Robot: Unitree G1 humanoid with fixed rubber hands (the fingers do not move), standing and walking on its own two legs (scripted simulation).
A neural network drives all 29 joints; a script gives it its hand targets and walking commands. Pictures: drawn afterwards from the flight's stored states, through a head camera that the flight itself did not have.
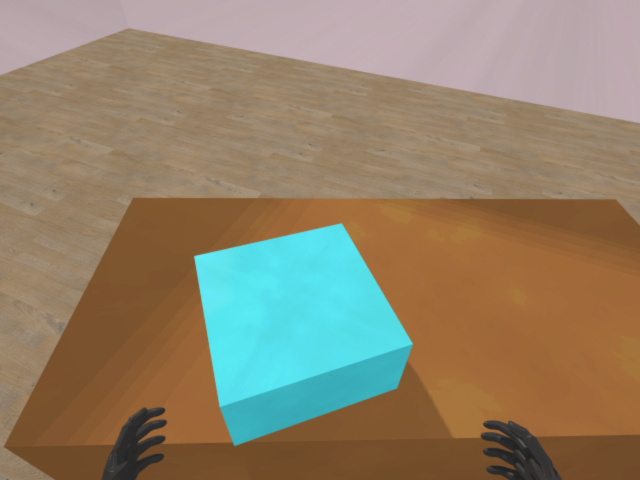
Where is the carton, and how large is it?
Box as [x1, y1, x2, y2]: [194, 223, 412, 445]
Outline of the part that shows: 341,223 194,256 219,405 234,445 396,388 412,343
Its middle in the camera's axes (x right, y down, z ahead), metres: -0.05 +0.15 +0.71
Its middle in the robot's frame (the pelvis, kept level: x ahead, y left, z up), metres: +0.44 +0.06 -0.13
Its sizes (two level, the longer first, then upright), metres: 0.295 0.294 0.151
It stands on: a pedestal, 0.57 m high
